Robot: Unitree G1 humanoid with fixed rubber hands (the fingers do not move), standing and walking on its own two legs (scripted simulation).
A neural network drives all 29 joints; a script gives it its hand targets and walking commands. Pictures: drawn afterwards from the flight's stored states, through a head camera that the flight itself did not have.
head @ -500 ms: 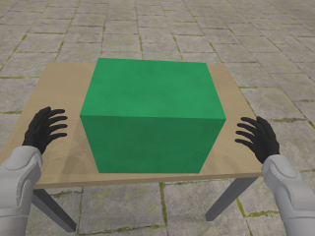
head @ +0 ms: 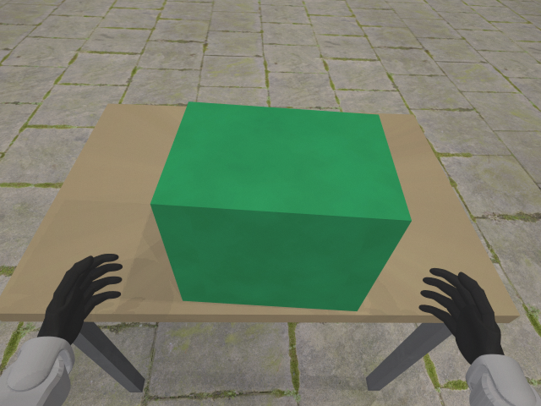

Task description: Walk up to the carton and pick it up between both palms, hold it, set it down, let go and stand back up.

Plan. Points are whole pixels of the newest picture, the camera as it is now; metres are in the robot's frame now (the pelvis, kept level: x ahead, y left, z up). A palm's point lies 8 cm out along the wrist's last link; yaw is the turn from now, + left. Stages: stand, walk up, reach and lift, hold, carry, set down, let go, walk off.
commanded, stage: set down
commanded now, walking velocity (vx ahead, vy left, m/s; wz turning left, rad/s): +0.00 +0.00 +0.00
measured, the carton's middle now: (276, 211) +0.41 -0.01 +0.05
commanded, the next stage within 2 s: let go in 1.22 s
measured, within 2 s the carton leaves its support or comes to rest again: neither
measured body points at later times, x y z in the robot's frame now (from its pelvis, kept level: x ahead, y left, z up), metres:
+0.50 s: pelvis +0.00 +0.00 +0.00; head +0.00 +0.00 +0.45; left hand +0.19 +0.26 +0.00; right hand +0.19 -0.24 +0.00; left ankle -0.01 +0.12 -0.75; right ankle -0.03 -0.12 -0.75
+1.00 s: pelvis +0.00 -0.01 +0.00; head -0.01 +0.00 +0.45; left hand +0.16 +0.24 -0.06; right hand +0.17 -0.23 -0.06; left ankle -0.01 +0.12 -0.75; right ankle -0.03 -0.12 -0.75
